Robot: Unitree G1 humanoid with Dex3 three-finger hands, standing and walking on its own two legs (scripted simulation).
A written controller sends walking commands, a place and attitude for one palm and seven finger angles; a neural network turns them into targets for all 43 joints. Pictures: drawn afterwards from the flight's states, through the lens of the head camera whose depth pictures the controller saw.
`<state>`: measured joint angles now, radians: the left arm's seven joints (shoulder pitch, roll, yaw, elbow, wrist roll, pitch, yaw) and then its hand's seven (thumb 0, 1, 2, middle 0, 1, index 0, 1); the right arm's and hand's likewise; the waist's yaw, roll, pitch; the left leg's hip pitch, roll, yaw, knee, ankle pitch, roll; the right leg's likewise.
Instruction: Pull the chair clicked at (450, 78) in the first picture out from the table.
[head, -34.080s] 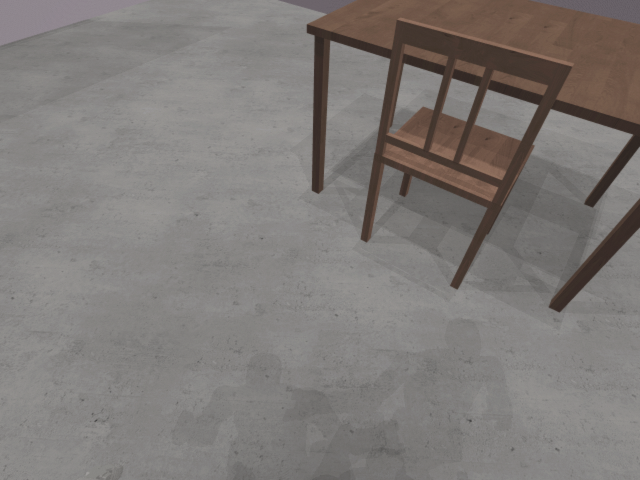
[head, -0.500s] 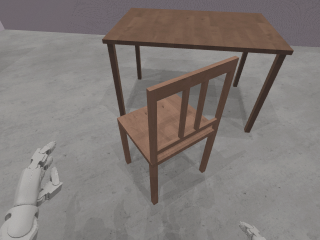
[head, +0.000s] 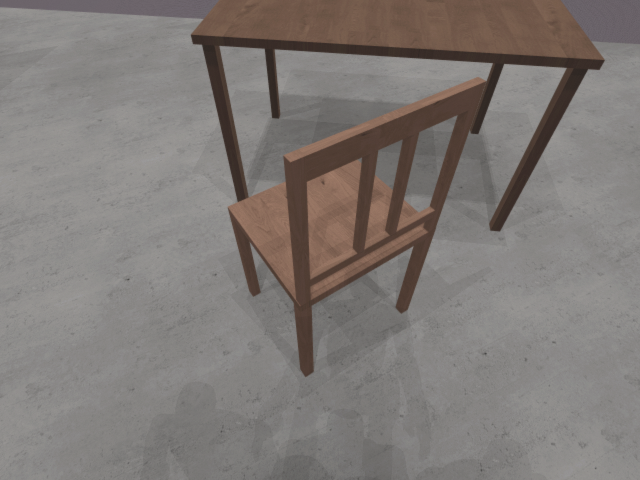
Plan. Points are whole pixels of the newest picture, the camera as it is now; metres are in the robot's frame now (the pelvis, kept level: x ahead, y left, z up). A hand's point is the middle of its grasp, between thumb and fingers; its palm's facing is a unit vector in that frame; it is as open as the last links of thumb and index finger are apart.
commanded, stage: let the arm hang, fingers relaxed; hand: left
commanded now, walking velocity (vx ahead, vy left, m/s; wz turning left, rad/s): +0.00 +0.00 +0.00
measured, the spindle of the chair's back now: (363, 206) +0.64 -0.05 -0.10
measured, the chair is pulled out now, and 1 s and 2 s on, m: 0.50 0.50 0.50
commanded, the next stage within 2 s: look to check the result in 0.50 s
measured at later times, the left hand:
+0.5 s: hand out of the picture +0.02 +0.16 -0.17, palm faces +0.00 -0.98 -0.20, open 7.3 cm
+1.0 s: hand out of the picture +0.02 +0.16 -0.17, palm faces +0.00 -0.98 -0.18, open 7.4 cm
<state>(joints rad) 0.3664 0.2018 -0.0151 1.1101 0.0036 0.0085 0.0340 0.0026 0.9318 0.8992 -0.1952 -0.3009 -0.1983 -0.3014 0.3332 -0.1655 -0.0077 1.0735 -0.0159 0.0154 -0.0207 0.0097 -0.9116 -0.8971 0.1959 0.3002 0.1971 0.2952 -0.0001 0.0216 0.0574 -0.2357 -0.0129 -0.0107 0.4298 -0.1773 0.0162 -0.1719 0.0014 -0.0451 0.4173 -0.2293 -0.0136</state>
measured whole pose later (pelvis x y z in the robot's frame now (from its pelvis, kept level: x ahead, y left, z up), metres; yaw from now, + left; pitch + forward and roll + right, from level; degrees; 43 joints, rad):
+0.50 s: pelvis +0.01 +0.00 +0.00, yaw -1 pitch -1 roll +0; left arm 0.29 0.14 -0.01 1.09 0.00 -0.01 0.04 0.01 0.92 0.90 -0.20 -0.30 -0.20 -0.30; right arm 0.32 -0.12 -0.01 1.10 -0.02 0.00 -0.03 0.01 -0.91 -0.90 0.20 0.30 0.20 0.30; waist -0.01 0.01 0.04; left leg -0.20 -0.01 0.00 0.42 -0.20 0.01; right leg -0.15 0.01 -0.03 0.42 -0.25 -0.02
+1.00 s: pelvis +0.02 -0.01 +0.00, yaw -1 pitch -1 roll +0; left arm 0.30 0.13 -0.02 1.09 0.00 -0.01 0.04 0.01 0.91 0.90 -0.19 -0.30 -0.20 -0.30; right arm 0.30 -0.12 0.00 1.11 -0.01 0.00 -0.03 0.01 -0.91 -0.90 0.20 0.30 0.20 0.30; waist -0.01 0.00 0.06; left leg -0.19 0.00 0.01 0.41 -0.21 0.01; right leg -0.13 0.01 -0.03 0.41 -0.25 -0.02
